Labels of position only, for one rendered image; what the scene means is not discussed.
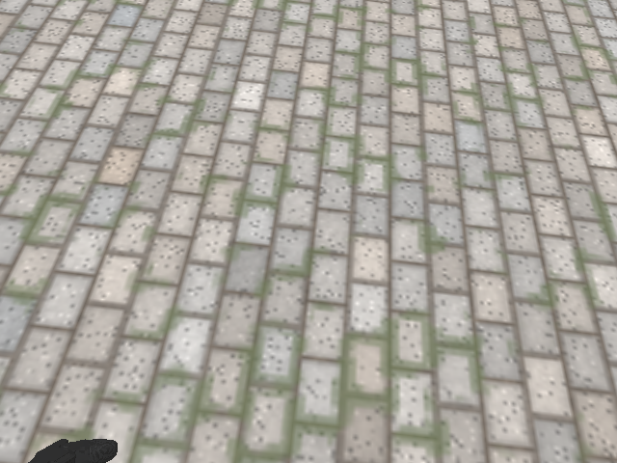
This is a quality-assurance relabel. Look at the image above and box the left robot hand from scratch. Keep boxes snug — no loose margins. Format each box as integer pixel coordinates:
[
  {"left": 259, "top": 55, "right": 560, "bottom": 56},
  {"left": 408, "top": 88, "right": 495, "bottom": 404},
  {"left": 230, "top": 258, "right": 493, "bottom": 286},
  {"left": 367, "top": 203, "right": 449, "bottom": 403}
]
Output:
[{"left": 28, "top": 439, "right": 118, "bottom": 463}]

